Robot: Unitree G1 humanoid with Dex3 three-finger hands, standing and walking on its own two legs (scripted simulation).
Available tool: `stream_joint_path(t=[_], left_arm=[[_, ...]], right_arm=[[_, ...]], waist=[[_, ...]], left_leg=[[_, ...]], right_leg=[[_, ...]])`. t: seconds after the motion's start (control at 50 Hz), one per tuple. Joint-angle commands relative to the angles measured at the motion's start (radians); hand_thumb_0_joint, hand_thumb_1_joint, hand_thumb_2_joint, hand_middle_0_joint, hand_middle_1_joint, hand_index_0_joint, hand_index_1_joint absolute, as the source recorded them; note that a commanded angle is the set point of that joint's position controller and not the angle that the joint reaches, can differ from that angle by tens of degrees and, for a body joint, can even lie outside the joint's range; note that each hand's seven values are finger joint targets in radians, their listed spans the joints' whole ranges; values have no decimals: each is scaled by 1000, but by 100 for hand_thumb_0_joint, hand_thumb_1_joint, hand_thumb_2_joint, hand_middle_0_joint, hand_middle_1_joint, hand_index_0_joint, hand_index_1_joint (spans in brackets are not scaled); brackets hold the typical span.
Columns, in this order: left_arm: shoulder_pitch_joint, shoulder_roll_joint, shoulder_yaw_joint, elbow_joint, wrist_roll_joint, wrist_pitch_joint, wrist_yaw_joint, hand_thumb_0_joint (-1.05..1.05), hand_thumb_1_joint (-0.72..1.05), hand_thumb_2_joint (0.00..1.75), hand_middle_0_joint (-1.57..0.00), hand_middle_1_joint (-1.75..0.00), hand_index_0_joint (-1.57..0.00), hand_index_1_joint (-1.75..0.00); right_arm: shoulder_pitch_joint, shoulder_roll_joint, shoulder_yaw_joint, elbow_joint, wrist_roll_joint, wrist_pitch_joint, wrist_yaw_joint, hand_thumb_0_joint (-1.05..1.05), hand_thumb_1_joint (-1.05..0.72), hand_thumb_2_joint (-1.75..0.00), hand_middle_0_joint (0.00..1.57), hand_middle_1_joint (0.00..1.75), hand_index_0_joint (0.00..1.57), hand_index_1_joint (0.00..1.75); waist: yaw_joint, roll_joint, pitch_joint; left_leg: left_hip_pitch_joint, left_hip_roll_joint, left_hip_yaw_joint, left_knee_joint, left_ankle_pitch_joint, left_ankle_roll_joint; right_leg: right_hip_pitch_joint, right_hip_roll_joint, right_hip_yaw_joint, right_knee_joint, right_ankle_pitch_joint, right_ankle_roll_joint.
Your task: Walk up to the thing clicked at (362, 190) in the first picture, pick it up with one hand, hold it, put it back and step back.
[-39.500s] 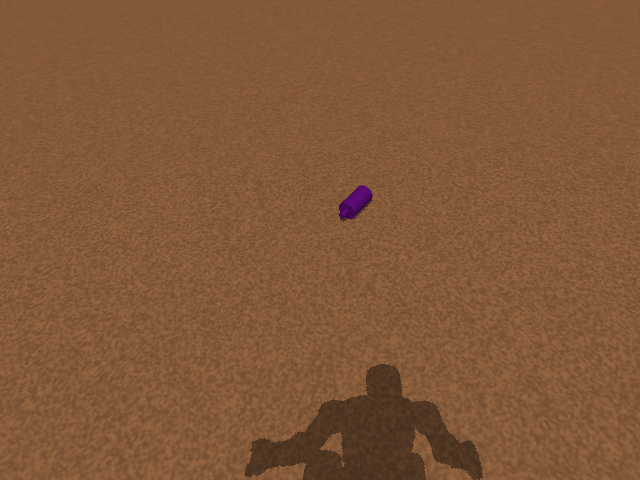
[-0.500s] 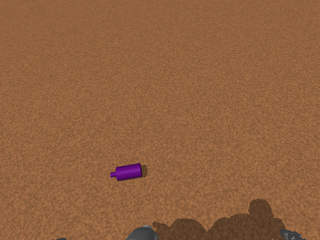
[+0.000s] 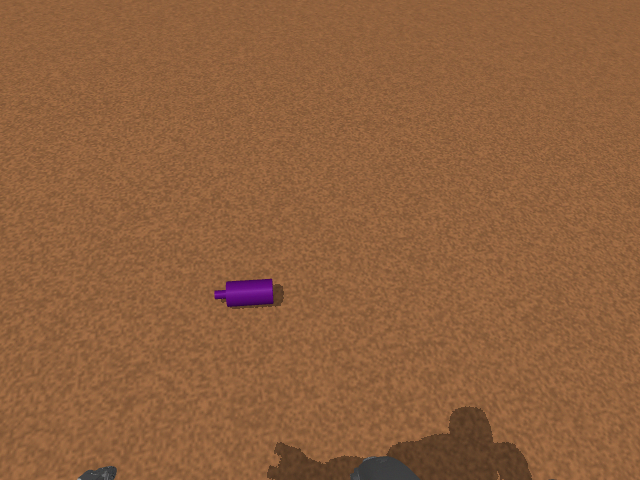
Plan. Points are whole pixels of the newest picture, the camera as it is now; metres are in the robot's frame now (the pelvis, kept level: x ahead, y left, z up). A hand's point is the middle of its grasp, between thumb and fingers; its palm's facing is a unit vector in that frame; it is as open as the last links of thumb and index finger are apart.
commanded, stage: step back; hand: left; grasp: from above
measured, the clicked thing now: (244, 293) +0.74 +0.26 -0.73
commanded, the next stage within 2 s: stand in 1.84 s
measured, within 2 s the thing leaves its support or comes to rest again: neither
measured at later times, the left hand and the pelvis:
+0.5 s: hand out of the picture -0.06 +0.23 -0.14, palm faces +0.00 -0.90 -0.44, open 7.4 cm; pelvis -0.18 -0.05 -0.01, yaw +1 degrees
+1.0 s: hand out of the picture -0.30 +0.19 -0.16, palm faces -0.01 -0.92 -0.40, open 7.4 cm; pelvis -0.33 -0.08 -0.01, yaw -2 degrees
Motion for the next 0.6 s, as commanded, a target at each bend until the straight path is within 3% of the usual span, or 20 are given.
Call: stream_joint_path(t=[0.0,0.02,0.06,0.12,0.16,0.18,0.2,0.22,0.24,0.26,0.3,0.32,0.36,0.42,0.46,0.48,0.52,0.54,0.56,0.58], left_arm=[[5,157,52,-88,9,-35,18,0,90,90,-20,-30,-20,-30],[6,156,49,-89,9,-37,17,0,90,90,-20,-30,-20,-30],[14,154,48,-83,7,-38,14,0,90,90,-20,-30,-20,-30],[71,160,52,-39,9,-46,3,0,90,90,-20,-30,-20,-30],[182,150,55,12,12,-50,-2,0,90,90,-20,-30,-20,-30],[180,178,61,14,20,-55,-1,0,90,90,-20,-30,-20,-30],[167,249,81,-1,35,-60,-5,0,90,90,-20,-30,-20,-30],[71,329,96,-48,27,-55,-8,0,90,90,-20,-30,-20,-30],[-13,374,101,-84,33,-56,0,0,90,90,-20,-30,-20,-30],[-65,327,88,-95,32,-58,4,0,90,90,-20,-30,-20,-30],[-156,232,65,-112,31,-61,13,0,90,90,-20,-30,-20,-30],[-150,215,67,-111,32,-61,15,0,90,90,-20,-30,-20,-30],[-69,202,67,-106,33,-59,15,0,90,90,-20,-30,-20,-30],[13,192,62,-95,35,-49,28,0,90,90,-20,-30,-20,-30],[4,205,63,-108,32,-44,34,0,90,90,-20,-30,-20,-30],[-1,203,59,-112,26,-39,32,0,90,90,-20,-30,-20,-30],[-36,213,53,-121,12,-26,26,0,90,90,-20,-30,-20,-30],[-43,201,41,-127,10,-19,21,0,90,90,-20,-30,-20,-30],[-31,166,31,-139,4,-19,15,0,90,90,-20,-30,-20,-30],[-63,154,29,-145,-4,-21,19,0,90,90,-20,-30,-20,-30]], right_arm=[[19,-271,-93,-93,9,-29,-33,0,-90,-90,20,30,20,30],[21,-280,-97,-97,8,-27,-34,0,-90,-90,20,30,20,30],[6,-294,-101,-111,2,-23,-32,0,-90,-90,20,30,20,30],[-47,-312,-101,-132,-2,-8,-23,0,-90,-90,20,30,20,30],[-91,-321,-101,-142,8,6,-19,0,-90,-90,20,30,20,30],[-87,-295,-91,-143,17,11,-16,0,-90,-90,20,30,20,30],[-74,-248,-79,-156,24,12,-15,0,-90,-90,20,30,20,30],[-80,-214,-73,-165,24,12,-29,0,-90,-90,20,30,20,30],[-84,-262,-96,-152,20,17,-40,0,-90,-90,20,30,20,30],[-57,-288,-98,-126,26,16,-32,0,-90,-90,20,30,20,30],[12,-268,-86,-80,34,13,-22,0,-90,-90,20,30,20,30],[35,-246,-76,-72,33,8,-25,0,-90,-90,20,30,20,30],[37,-231,-62,-76,28,-4,-30,0,-90,-90,20,30,20,30],[1,-208,-51,-98,20,-16,-33,0,-90,-90,20,30,20,30],[35,-205,-53,-97,11,-19,-35,0,-90,-90,20,30,20,30],[62,-210,-56,-81,11,-22,-31,0,-90,-90,20,30,20,30],[135,-213,-68,-47,5,-22,-28,0,-90,-90,20,30,20,30],[153,-228,-78,-35,3,-21,-28,0,-90,-90,20,30,20,30],[141,-299,-97,-41,-8,-20,-27,0,-90,-90,20,30,20,30],[69,-389,-108,-65,-14,-12,-19,0,-90,-90,20,30,20,30]], waist=[[-46,196,-170],[-51,203,-184],[-49,234,-196],[-31,270,-225],[25,261,-259],[26,195,-255],[20,-13,-214],[25,-198,-154],[37,-247,-87],[2,-196,-47],[-50,-93,-54],[-51,-102,-81],[-5,-96,-123],[48,-140,-170],[37,-182,-209],[34,-170,-238],[-8,-126,-264],[-15,-82,-268],[-7,93,-280],[-2,278,-221]], left_leg=[[261,242,-195,-79,521,222],[263,256,-192,-72,514,239],[214,270,-196,-68,473,233],[111,239,-179,-41,336,189],[16,216,-151,7,236,141],[-66,154,-134,45,120,90],[-255,17,-104,204,-92,23],[-271,-123,-40,431,-335,-30],[-186,-71,-117,618,-370,-38],[-134,-65,-153,665,-309,-29],[-170,-133,-145,708,-202,-27],[-201,-147,-126,705,-189,-38],[-222,-139,-97,632,-213,-50],[-291,-98,-51,398,-293,-62],[-225,-37,-32,232,-301,-47],[-182,-37,-6,129,-257,-44],[-32,-49,36,-121,-34,-18],[49,-19,-12,-178,94,0],[138,152,-258,-172,195,63],[121,330,-452,-200,297,185]], right_leg=[[-79,-40,-8,-114,-46,41],[-62,-53,-25,-162,-61,45],[19,-94,-57,-291,-59,39],[168,-118,-132,-545,12,12],[319,-121,-172,-772,188,-23],[361,-133,-124,-795,222,-43],[368,-286,150,-831,172,-99],[161,-472,314,-928,112,-230],[-74,-577,432,-996,67,-312],[-145,-538,355,-994,63,-285],[-21,-366,66,-866,287,-200],[54,-331,4,-822,357,-180],[179,-312,-13,-777,436,-180],[432,-353,4,-720,614,-208],[461,-406,43,-692,684,-211],[483,-394,32,-654,698,-201],[405,-359,-10,-577,637,-153],[308,-333,-22,-555,534,-114],[127,-243,-77,-447,316,-59],[-58,-83,-207,-279,-107,-18]])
